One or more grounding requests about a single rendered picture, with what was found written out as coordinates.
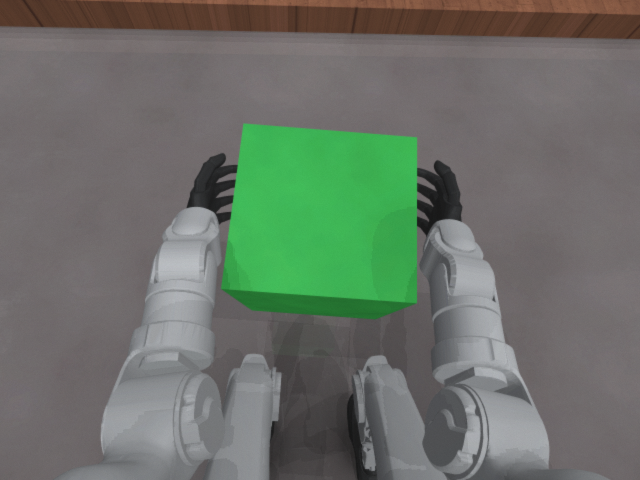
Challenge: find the robot thigh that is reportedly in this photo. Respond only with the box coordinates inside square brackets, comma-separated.
[352, 364, 447, 480]
[203, 363, 282, 480]

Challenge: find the carton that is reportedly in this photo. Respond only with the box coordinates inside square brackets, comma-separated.
[221, 123, 417, 319]

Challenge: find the robot right upper arm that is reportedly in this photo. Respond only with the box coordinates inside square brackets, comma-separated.
[422, 384, 610, 480]

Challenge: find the robot left thigh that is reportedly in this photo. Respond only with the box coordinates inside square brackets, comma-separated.
[203, 363, 282, 480]

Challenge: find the robot right forearm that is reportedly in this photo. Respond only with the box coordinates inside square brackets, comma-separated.
[419, 219, 540, 416]

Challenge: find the robot right thigh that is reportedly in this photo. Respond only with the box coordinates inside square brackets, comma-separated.
[352, 364, 447, 480]

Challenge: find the robot left upper arm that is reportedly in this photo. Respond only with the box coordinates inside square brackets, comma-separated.
[53, 370, 225, 480]

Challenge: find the robot left hand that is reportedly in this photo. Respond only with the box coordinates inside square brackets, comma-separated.
[187, 153, 238, 225]

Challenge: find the robot left forearm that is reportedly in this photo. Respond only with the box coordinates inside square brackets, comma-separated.
[101, 207, 222, 455]

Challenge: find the robot right hand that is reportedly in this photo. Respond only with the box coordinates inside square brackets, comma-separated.
[417, 160, 462, 237]

